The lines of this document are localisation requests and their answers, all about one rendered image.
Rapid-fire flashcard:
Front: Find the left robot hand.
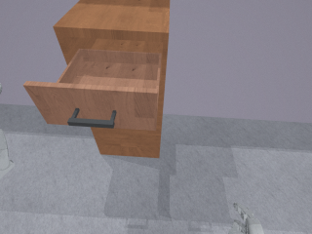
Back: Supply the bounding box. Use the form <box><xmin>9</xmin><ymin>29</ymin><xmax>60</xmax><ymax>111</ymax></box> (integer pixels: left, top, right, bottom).
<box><xmin>0</xmin><ymin>83</ymin><xmax>15</xmax><ymax>178</ymax></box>

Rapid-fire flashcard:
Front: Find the drawer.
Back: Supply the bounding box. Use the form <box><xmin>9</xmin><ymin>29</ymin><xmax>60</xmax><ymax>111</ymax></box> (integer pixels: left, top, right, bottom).
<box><xmin>23</xmin><ymin>49</ymin><xmax>162</xmax><ymax>131</ymax></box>

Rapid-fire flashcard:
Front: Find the cabinet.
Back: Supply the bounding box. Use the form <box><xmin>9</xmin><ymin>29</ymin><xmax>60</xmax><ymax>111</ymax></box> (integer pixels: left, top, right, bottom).
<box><xmin>53</xmin><ymin>0</ymin><xmax>171</xmax><ymax>158</ymax></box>

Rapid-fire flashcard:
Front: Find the handle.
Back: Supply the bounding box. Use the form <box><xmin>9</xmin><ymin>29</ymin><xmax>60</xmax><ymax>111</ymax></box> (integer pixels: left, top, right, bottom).
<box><xmin>67</xmin><ymin>108</ymin><xmax>117</xmax><ymax>129</ymax></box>

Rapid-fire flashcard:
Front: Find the right robot hand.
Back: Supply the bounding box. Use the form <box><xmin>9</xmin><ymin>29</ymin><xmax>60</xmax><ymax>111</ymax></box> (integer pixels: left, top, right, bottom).
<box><xmin>228</xmin><ymin>202</ymin><xmax>265</xmax><ymax>234</ymax></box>

